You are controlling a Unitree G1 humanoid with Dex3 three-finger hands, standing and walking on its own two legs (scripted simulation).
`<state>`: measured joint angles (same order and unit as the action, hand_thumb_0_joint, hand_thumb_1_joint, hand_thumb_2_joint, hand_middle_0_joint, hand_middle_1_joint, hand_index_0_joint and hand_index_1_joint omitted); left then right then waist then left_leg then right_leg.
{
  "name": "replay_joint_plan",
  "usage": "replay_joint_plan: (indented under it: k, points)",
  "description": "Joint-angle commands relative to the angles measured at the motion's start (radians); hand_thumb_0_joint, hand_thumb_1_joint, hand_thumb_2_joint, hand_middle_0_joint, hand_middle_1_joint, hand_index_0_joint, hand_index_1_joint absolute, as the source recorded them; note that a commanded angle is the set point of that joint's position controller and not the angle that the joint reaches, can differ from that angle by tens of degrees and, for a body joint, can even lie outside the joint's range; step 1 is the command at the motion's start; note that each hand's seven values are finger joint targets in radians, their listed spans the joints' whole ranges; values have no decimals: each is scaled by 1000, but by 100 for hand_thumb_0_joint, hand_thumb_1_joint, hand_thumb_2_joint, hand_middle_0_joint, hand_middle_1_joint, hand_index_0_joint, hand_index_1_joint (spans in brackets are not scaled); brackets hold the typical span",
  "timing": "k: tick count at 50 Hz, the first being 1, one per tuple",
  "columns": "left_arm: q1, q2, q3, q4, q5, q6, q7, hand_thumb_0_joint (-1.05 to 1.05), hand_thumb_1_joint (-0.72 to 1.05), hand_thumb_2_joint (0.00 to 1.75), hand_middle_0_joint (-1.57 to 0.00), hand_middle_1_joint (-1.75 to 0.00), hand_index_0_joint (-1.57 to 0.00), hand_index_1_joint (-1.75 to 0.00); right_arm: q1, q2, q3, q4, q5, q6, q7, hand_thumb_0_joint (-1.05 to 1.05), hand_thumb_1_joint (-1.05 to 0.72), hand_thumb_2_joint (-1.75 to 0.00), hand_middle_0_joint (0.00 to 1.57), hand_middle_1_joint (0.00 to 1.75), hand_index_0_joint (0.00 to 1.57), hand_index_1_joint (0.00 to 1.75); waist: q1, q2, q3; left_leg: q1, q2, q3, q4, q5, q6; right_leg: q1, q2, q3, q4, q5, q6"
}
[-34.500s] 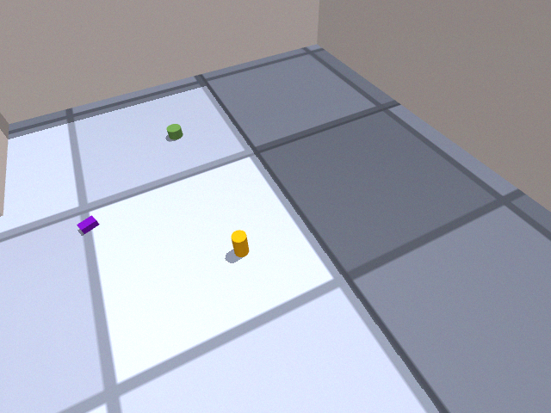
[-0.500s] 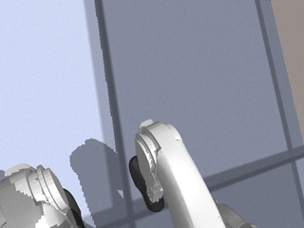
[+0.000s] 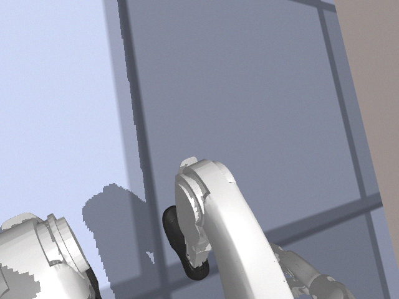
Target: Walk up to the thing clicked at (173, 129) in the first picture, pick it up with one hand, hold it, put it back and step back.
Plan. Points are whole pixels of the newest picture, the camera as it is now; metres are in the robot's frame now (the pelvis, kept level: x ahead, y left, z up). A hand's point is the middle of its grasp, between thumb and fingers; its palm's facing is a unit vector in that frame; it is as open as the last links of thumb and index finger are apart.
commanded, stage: rest palm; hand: left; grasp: from above
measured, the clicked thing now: out of the picture +0.45 +0.34 -0.27
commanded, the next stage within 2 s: close in 0.12 s
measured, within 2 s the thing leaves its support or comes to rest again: leaves its support in 2.00 s
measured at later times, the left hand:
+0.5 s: hand out of the picture +0.44 +0.33 -0.24, palm faces -0.42 -0.15 -0.90, open 13.1 cm
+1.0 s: hand out of the picture +0.43 +0.33 -0.25, palm faces -0.45 -0.16 -0.88, open 11.0 cm
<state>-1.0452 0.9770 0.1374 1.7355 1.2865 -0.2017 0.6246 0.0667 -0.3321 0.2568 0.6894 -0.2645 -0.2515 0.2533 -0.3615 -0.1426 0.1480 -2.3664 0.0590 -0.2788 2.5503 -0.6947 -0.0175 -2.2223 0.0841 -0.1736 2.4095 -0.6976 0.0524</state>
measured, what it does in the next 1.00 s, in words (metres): stands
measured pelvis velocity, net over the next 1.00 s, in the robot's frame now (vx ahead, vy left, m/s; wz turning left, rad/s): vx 0.00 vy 0.00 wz -0.02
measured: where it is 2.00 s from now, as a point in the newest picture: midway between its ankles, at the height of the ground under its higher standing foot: (144, 279)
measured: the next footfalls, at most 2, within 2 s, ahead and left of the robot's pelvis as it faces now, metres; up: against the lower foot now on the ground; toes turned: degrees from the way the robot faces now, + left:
none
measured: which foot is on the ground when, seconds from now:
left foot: down 0.00-1.00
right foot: down 0.00-1.00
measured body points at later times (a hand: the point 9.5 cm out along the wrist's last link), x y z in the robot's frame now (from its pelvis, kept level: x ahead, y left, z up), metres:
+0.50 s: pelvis +0.00 +0.00 +0.00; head +0.27 +0.13 +0.33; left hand +0.46 +0.33 -0.19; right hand +0.05 -0.24 -0.06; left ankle +0.07 +0.14 -0.27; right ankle +0.11 -0.12 -0.27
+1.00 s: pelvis +0.00 +0.00 +0.00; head +0.27 +0.13 +0.34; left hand +0.45 +0.34 -0.20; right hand +0.06 -0.25 -0.06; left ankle +0.07 +0.14 -0.27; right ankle +0.11 -0.12 -0.27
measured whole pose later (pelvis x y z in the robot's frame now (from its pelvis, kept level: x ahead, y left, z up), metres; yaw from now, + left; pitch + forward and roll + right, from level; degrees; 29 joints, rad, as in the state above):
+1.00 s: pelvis +0.00 +0.00 +0.00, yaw -1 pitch +26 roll -14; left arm -1.03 1.01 0.11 1.74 1.26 -0.23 0.61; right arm 0.07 -0.34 0.31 0.67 -0.27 -0.26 0.26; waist -0.37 -0.16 0.18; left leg -2.35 0.06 -0.30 2.55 -0.70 -0.02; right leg -2.20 0.09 -0.19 2.39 -0.69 0.05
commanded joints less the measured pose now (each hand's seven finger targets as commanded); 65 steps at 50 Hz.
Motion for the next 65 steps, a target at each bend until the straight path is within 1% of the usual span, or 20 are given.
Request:
replay_joint_plan:
  k: [1,10,11,14,20,21,22,23,24,35,37,39,40,42,43,50,55,58,61,65]
  points:
    - [-228,229,11,-88,-25,17,35,0,-51,99,-9,-102,-8,-103,195,-315,-83,20,2,-4,-4,0,-90,-91,20,30,20,30,-31,528,-624,523,19,118,-240,190,22,312,32,-105,-216,274,-67]
    - [-234,229,-15,-97,-56,-8,16,0,-50,99,-8,-104,-8,-104,198,-320,-63,22,-2,-5,-6,0,-90,-91,20,30,20,30,-47,512,-623,504,22,113,-224,199,29,346,37,-103,-230,292,-61]
    - [-222,239,-11,-86,-55,-10,17,0,-50,101,-9,-105,-8,-105,201,-313,-47,15,-4,-6,-5,0,-90,-91,20,30,20,30,-51,496,-614,501,22,110,-223,202,29,360,37,-108,-227,296,-59]
    - [-252,261,-9,-136,-46,-24,30,0,-38,91,-15,-103,-17,-101,199,-326,-50,11,-5,-5,-6,0,-90,-90,20,30,20,30,-39,556,-641,537,23,106,-236,211,19,355,35,-117,-217,293,-65]
    - [-231,263,-5,-107,-28,-8,53,0,-31,89,-21,-97,-22,-95,197,-330,-44,13,-11,-9,0,0,-89,-90,20,30,20,30,-41,532,-621,517,25,106,-230,210,21,340,43,-119,-219,302,-62]
    - [-240,229,-35,-100,-33,-5,51,0,-31,85,-21,-96,-22,-94,182,-330,-42,4,-6,-16,2,0,-89,-90,20,30,20,30,-44,538,-596,504,24,105,-236,201,19,329,39,-120,-216,291,-64]
    - [-192,275,12,-58,-39,7,59,0,-30,85,-20,-97,-22,-95,191,-330,-36,12,-8,-11,1,0,-90,-90,20,30,20,30,-40,505,-586,492,28,104,-242,194,22,358,47,-118,-230,291,-62]
    - [-223,256,-14,-100,-38,7,55,0,-29,85,-21,-96,-23,-94,185,-339,-44,-7,-4,-13,2,0,-89,-90,20,30,20,30,-37,517,-604,487,24,106,-238,189,24,343,46,-113,-231,283,-63]
    - [-215,264,5,-65,-43,14,57,0,-29,82,-22,-94,-24,-92,205,-338,-46,6,-6,-14,0,0,-90,-90,20,30,20,30,-46,514,-591,494,25,105,-243,192,23,347,43,-117,-229,286,-63]
    - [-210,260,-15,-97,-70,6,-6,0,-13,72,-34,-87,-36,-84,198,-329,-48,-1,7,-19,-3,0,-90,-90,20,30,20,30,-49,498,-562,472,24,109,-235,150,28,337,37,-108,-242,246,-61]
    - [-228,265,-13,-150,-67,-3,-7,0,-13,73,-34,-86,-36,-83,210,-334,-53,0,8,-14,-7,0,-90,-90,20,30,20,30,-43,524,-631,526,25,105,-238,203,22,364,40,-110,-232,291,-62]
    - [-197,235,-23,-114,-74,-8,-3,0,-11,71,-35,-87,-38,-84,195,-326,-52,8,6,-13,-4,0,-90,-90,20,30,20,30,-38,528,-622,537,30,96,-237,213,18,352,41,-118,-223,298,-64]
    - [-208,234,-27,-126,-67,-13,1,0,-9,69,-35,-85,-38,-82,208,-330,-47,9,3,-11,-1,0,-90,-90,20,30,20,30,-50,524,-623,525,28,99,-234,227,20,361,43,-121,-229,312,-60]
    - [-238,257,-14,-142,-66,-25,16,0,-5,68,-38,-84,-42,-81,199,-335,-45,6,4,-1,-7,0,-89,-90,20,30,20,30,-42,537,-639,531,28,91,-246,229,16,357,40,-127,-223,311,-65]
    - [-199,243,-28,-80,-53,-21,16,0,-5,69,-40,-83,-42,-80,193,-325,-38,9,3,-2,-5,0,-89,-90,20,30,20,30,-47,522,-583,511,29,95,-241,206,17,340,40,-125,-221,294,-65]
    - [-208,246,-28,-76,-36,-22,48,0,7,65,-47,-81,-51,-77,185,-339,-36,1,-10,-6,-7,0,-89,-90,20,30,20,30,-56,513,-573,513,30,99,-244,188,19,351,47,-123,-236,285,-63]
    - [-213,253,-31,-87,-53,-11,59,0,19,63,-56,-79,-60,-75,172,-345,-42,-4,-7,-14,-14,0,-90,-90,20,30,20,30,-51,473,-561,471,28,101,-250,129,24,347,46,-114,-257,227,-61]
    - [-233,284,-11,-110,-53,-4,56,0,24,63,-60,-78,-64,-74,188,-345,-39,-3,-2,-23,-9,0,-90,-90,20,30,20,30,-49,505,-587,514,31,90,-250,165,19,341,40,-122,-236,259,-60]
    - [-205,246,-19,-59,-59,4,53,0,28,65,-65,-77,-68,-73,187,-344,-43,-6,-2,-22,-7,0,-90,-90,20,30,20,30,-61,487,-569,496,32,93,-247,169,21,348,45,-120,-244,271,-59]
    - [-247,281,-11,-105,-61,4,46,0,33,64,-68,-76,-71,-72,203,-348,-40,-2,-2,-24,-4,0,-90,-90,20,30,20,30,-52,517,-606,510,28,103,-234,211,23,368,42,-114,-244,309,-57]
